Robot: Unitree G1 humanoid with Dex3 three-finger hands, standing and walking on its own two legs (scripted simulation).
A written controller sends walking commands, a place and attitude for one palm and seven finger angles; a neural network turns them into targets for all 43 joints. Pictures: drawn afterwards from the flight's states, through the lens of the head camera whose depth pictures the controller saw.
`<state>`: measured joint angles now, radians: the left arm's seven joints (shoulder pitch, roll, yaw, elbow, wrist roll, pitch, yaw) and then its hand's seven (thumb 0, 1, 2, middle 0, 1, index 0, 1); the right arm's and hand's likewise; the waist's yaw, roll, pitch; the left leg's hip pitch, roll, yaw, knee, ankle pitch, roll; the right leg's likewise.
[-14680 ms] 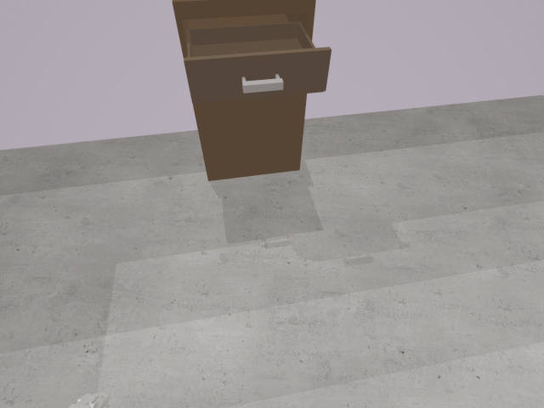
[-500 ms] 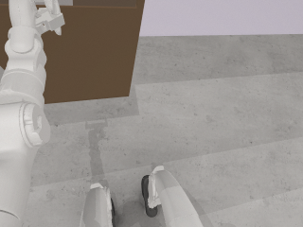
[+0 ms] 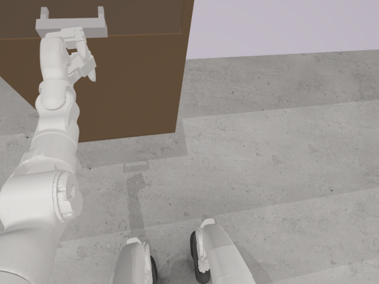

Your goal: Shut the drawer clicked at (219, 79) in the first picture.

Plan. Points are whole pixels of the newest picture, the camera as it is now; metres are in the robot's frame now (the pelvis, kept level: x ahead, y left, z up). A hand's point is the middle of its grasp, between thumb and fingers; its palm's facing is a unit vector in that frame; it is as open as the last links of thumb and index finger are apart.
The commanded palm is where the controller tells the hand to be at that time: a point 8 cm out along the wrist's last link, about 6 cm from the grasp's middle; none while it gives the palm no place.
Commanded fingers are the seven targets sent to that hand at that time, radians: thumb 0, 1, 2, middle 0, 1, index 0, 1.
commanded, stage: pull the fist back off the drawer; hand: left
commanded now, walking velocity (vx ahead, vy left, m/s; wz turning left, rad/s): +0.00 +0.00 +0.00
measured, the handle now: (73, 20) +0.64 +0.16 +0.05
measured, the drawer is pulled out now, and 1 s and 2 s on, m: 0.00 0.00 0.00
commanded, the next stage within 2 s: draw the hand back to the body in 0.04 s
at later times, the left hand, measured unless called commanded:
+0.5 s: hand (59, 91) +0.44 +0.15 +0.11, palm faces +0.03 -1.00 -0.04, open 3.3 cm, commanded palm +0.40 +0.20 +0.13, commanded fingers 0.00 0.90 0.90 -1.40 -1.60 -1.40 -1.60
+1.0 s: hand out of the picture +0.29 +0.20 +0.21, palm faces +0.28 -0.92 -0.28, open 3.3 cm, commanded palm +0.25 +0.24 +0.22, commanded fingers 0.00 0.90 0.90 -1.40 -1.60 -1.40 -1.60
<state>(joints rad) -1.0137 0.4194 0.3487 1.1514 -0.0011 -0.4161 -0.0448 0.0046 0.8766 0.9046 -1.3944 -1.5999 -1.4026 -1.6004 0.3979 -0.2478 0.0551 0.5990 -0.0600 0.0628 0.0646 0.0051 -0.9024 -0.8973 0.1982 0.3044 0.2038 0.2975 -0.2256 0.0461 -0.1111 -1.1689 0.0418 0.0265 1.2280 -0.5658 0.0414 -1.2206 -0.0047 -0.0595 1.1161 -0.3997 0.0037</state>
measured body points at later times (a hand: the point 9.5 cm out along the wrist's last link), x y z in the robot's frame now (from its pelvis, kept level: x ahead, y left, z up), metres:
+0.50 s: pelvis +0.05 -0.01 +0.06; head +0.14 +0.00 +0.50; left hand +0.43 +0.21 +0.12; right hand +0.14 -0.25 -0.06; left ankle -0.01 +0.09 -0.63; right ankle +0.06 -0.13 -0.63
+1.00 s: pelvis +0.04 -0.02 +0.11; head +0.04 -0.03 +0.55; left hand +0.27 +0.25 +0.22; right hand +0.25 -0.22 +0.03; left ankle -0.01 +0.09 -0.63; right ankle +0.06 -0.13 -0.63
